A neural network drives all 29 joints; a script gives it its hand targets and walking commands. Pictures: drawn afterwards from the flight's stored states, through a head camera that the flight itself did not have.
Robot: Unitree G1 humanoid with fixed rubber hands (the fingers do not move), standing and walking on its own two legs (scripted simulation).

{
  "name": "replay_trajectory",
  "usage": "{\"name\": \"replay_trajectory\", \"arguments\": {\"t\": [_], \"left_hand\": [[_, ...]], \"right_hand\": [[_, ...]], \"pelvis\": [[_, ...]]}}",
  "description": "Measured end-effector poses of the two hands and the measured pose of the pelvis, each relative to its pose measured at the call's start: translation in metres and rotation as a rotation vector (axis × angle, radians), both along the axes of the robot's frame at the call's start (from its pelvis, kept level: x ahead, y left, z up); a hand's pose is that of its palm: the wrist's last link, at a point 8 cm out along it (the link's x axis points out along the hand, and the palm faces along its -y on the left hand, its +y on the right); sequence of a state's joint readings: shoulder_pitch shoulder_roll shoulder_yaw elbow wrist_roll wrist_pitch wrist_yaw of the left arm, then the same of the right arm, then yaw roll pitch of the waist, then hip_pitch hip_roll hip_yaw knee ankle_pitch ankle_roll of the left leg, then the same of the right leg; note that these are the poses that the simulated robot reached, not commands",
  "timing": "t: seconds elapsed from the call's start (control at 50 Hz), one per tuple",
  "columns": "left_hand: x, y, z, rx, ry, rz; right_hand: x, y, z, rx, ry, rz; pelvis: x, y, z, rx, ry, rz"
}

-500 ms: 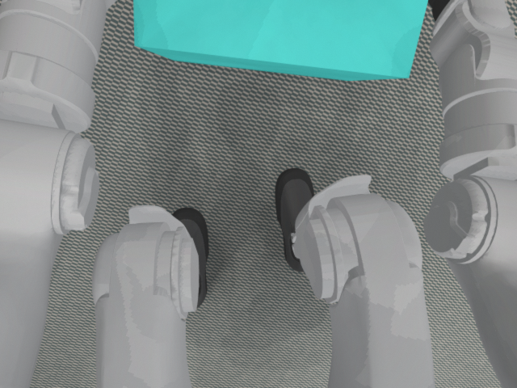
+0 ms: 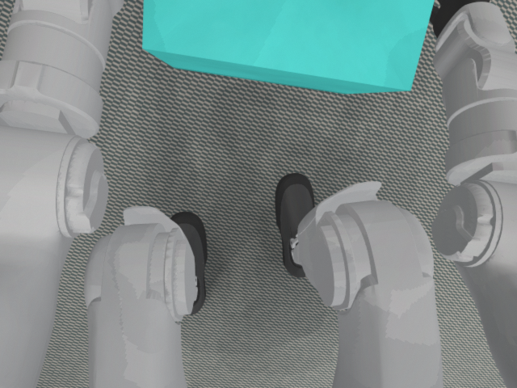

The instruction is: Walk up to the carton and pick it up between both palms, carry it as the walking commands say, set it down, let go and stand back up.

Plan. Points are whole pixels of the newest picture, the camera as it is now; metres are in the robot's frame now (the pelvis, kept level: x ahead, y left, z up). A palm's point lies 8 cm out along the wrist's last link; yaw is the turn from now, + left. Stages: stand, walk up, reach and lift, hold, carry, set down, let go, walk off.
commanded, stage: set down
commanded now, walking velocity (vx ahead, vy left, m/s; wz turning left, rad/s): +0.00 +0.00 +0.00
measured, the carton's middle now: out of the picture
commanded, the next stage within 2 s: none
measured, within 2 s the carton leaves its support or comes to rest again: neither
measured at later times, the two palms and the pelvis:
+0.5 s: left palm out of the picture +0.59 +0.09 -0.18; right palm (460, 9) +0.50 -0.29 -0.18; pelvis +0.00 +0.00 +0.00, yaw +0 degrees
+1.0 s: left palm out of the picture +0.59 +0.12 -0.20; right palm (476, 0) +0.50 -0.31 -0.19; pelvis +0.00 -0.01 -0.01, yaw -1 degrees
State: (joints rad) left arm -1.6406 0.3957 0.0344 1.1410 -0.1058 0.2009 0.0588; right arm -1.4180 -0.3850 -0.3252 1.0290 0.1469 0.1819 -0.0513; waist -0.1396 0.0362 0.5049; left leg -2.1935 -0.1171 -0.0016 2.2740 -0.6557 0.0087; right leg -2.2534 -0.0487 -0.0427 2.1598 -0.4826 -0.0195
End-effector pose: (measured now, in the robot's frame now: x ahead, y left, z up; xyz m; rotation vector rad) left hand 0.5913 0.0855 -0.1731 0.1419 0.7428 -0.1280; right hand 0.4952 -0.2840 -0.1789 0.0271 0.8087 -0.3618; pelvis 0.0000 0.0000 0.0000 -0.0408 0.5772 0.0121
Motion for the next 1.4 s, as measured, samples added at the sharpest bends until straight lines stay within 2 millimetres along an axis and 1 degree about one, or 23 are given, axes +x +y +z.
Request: {"name": "replay_trajectory", "arguments": {"t": [0.2,0.5,0.62,0.74,0.8,0.88,1.02,1.12,1.18,1.32,1.4], "left_hand": [[0.0,0.001,-0.001,-0.012,-0.007,-0.004],[-0.001,0.001,-0.002,-0.005,-0.034,-0.002],[-0.001,0.001,-0.004,0.001,-0.039,-0.005],[-0.001,0.001,-0.01,0.014,-0.026,-0.005],[-0.003,0.005,-0.017,0.02,-0.014,0.004],[-0.005,0.015,-0.025,0.028,-0.014,0.021],[-0.002,0.032,-0.025,0.048,-0.029,0.034],[0.005,0.032,-0.015,0.027,-0.066,0.034],[0.008,0.028,-0.004,0.027,-0.087,0.025],[0.015,0.017,0.033,0.045,-0.1,0.019],[0.022,0.01,0.061,0.043,-0.128,0.015]], "right_hand": [[0.0,-0.001,-0.001,0.015,-0.01,0.011],[0.0,-0.002,-0.003,0.008,-0.022,0.016],[0.002,-0.001,-0.005,-0.006,-0.021,-0.008],[0.008,-0.001,-0.007,-0.009,-0.027,-0.029],[0.011,-0.004,-0.007,-0.02,-0.034,-0.034],[0.01,-0.012,-0.01,-0.025,-0.034,-0.054],[0.008,-0.027,-0.009,-0.034,-0.053,-0.08],[0.008,-0.032,-0.002,-0.041,-0.082,-0.08],[0.009,-0.033,0.006,-0.033,-0.111,-0.086],[0.008,-0.034,0.031,0.003,-0.156,-0.092],[0.005,-0.04,0.051,0.001,-0.177,-0.095]], "pelvis": [[0.0,0.002,-0.001,-0.002,-0.001,0.002],[-0.004,-0.002,-0.002,0.001,-0.008,-0.005],[-0.005,-0.003,-0.003,0.007,-0.006,-0.009],[-0.003,-0.004,-0.004,0.01,0.002,-0.011],[-0.002,-0.005,-0.005,0.011,0.006,-0.013],[0.001,-0.006,-0.007,0.012,0.008,-0.017],[0.001,-0.006,-0.01,0.011,0.009,-0.02],[0.0,-0.005,-0.011,0.011,0.006,-0.02],[-0.002,-0.004,-0.009,0.013,0.0,-0.021],[-0.005,-0.003,0.006,0.03,-0.013,-0.033],[-0.006,-0.003,0.02,0.045,-0.017,-0.04]]}}
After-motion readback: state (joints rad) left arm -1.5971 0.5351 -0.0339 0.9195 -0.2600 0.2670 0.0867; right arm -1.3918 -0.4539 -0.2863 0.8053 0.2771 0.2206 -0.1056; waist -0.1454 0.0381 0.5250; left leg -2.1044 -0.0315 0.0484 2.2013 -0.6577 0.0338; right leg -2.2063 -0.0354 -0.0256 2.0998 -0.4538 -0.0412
